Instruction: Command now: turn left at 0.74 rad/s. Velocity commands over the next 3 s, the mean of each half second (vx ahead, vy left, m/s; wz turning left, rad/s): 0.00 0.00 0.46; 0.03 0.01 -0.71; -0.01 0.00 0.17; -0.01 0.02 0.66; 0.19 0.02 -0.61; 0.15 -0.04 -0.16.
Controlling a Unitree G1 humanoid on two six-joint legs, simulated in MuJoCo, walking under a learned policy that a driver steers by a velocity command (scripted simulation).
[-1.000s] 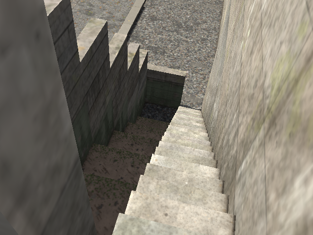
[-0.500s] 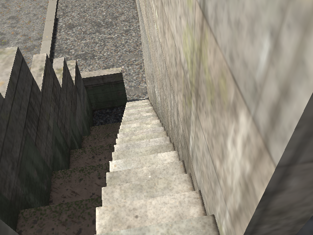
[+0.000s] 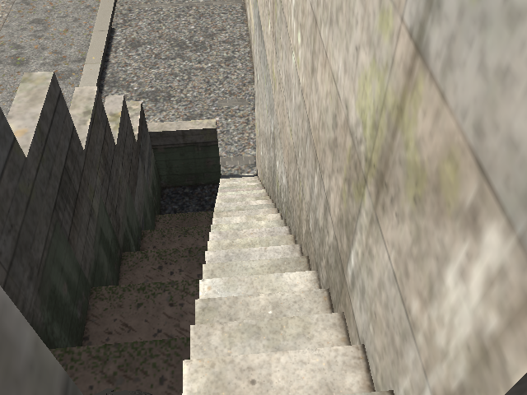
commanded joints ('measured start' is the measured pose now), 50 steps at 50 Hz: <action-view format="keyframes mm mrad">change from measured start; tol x32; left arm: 1 17 128 91 -37 -25 93 32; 14 351 32 94 52 -27 79 -12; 20 -203 -42 19 -99 -23 31 -88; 27 460 145 155 69 -81 79 54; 50 204 87 115 67 -1 -7 -28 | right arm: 1 185 -241 -98 -32 13 126 -51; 50 -224 -35 -32 -262 -25 -83 -10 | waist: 1 -23 37 3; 50 16 39 3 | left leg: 1 317 261 -413 -114 826 226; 13 -365 91 -558 -150 -328 109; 17 -474 -119 -240 706 -174 -110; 22 -364 19 -18 896 -167 -122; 34 -182 -65 -47 249 -211 12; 41 726 134 -121 -178 164 135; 42 663 536 -703 -335 142 451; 50 64 243 -42 -361 -135 271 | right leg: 1 -275 -24 -51 108 29 -13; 14 675 -126 51 -477 335 -219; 15 473 -384 577 -725 249 -495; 20 -26 -162 330 -723 151 -315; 25 267 -135 328 -688 473 -379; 27 523 -100 314 -507 1100 -306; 39 -173 -135 606 -783 189 -244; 43 -740 137 241 48 154 93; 50 -420 18 16 579 369 76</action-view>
